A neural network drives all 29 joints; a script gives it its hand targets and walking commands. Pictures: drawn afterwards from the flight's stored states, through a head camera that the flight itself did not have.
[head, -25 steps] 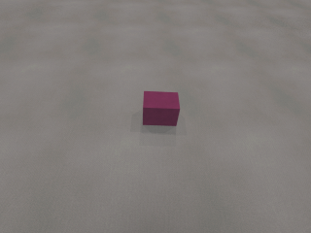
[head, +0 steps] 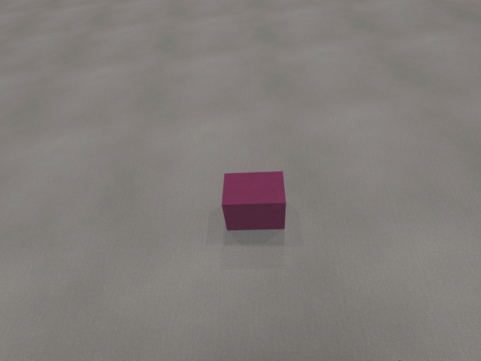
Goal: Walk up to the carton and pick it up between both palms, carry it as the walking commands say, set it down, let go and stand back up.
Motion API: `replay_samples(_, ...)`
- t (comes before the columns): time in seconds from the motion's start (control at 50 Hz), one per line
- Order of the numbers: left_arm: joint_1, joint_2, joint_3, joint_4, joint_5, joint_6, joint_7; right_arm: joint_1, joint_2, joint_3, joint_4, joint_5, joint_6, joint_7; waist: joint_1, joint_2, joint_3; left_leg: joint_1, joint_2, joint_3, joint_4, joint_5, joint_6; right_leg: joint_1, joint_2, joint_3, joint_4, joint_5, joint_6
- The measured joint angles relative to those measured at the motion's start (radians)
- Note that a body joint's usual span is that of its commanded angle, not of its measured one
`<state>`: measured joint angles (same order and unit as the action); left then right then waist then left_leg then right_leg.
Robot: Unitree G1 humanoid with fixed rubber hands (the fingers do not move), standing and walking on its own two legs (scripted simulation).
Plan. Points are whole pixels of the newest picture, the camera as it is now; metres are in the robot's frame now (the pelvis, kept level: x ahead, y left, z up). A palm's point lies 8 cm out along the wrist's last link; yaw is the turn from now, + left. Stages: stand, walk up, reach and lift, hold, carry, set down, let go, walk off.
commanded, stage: walk up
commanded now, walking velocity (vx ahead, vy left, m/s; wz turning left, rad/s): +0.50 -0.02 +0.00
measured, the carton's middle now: (254, 201) +0.95 +0.00 -0.67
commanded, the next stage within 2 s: none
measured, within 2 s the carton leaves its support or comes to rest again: neither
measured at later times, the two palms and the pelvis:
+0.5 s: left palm (99, 326) +0.23 +0.32 -0.14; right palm (353, 290) +0.27 -0.19 -0.10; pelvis +0.19 +0.06 +0.00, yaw -2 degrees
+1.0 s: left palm (147, 246) +0.39 +0.24 -0.10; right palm (368, 232) +0.41 -0.27 -0.13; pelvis +0.34 -0.02 +0.00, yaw +0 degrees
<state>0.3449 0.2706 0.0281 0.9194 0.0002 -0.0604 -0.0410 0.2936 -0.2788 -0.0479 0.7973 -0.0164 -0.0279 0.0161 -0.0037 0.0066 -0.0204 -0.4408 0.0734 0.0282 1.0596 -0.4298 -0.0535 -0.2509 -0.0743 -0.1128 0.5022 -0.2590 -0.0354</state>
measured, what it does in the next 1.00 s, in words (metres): walks ahead: left foot, then right foot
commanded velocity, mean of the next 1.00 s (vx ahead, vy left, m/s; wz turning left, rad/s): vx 0.40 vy -0.08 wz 0.00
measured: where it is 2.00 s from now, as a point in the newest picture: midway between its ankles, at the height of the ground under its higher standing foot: (255, 317)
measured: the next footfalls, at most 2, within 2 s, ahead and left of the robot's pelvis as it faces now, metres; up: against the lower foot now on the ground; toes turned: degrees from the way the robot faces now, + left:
left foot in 0.38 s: +0.28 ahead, +0.18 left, +0.00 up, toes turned +3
right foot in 0.84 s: +0.42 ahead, -0.13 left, +0.00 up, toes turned -7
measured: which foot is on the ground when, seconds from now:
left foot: up 0.00-0.36, down 0.38-0.86, up 0.88-1.00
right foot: down 0.00-0.38, up 0.40-0.82, down 0.84-1.00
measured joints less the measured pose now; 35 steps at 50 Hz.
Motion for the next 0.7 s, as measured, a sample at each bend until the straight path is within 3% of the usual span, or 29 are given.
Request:
replay_samples(0.18,0.06,-0.021,0.0,0.004,0.0,-0.006,0.009,-0.025,0.006,0.0,0.0,0.0,0.037,0.028,0.003,0.001,0.053,-0.183,0.0,-0.001,-0.029,0.224,0.0,0.174,0.013,0.006,-0.152,-0.011,0.012)
replay_samples(0.32,0.06,-0.024,0.0,0.004,0.0,0.005,0.022,-0.069,0.025,0.023,-0.002,0.0,0.017,0.032,0.002,0.003,0.032,-0.135,-0.004,0.004,-0.365,0.235,0.0,0.198,0.022,0.004,-0.176,-0.069,0.046)
replay_samples(0.36,0.061,-0.024,0.001,0.005,0.0,0.011,0.025,-0.071,0.025,0.027,-0.002,0.0,-0.005,0.027,0.001,0.006,0.033,-0.058,-0.013,0.012,-0.481,0.236,0.003,0.197,0.018,0.003,-0.1,-0.118,0.053)
replay_samples(0.42,0.04,-0.019,0.007,0.006,0.0,0.025,0.026,-0.062,0.036,0.023,0.014,-0.001,-0.019,0.012,-0.001,0.006,0.033,0.029,-0.013,0.015,-0.475,0.258,0.05,0.097,0.016,0.033,0.283,-0.185,0.054)
replay_samples(0.48,0.005,-0.019,0.009,-0.008,0.0,0.035,0.024,-0.025,0.049,0.027,0.014,-0.001,-0.019,0.006,0.001,0.003,0.024,0.133,0.005,0.014,-0.519,0.212,0.057,-0.029,0.026,0.047,0.551,-0.174,0.054)
replay_samples(0.6,-0.081,-0.018,0.009,-0.049,0.0,0.058,0.006,-0.001,0.05,0.015,0.014,-0.001,-0.022,0.005,0.003,0.001,0.076,0.273,0.021,0.013,-0.618,0.209,0.057,-0.189,-0.021,0.049,0.553,-0.038,0.054)
replay_samples(0.7,-0.094,-0.018,0.009,-0.05,0.0,0.075,-0.002,-0.002,0.05,0.007,0.014,-0.001,-0.02,0.004,0.003,0.0,0.082,0.302,0.02,0.014,-0.652,0.186,0.047,-0.208,-0.023,0.05,0.37,0.012,0.058)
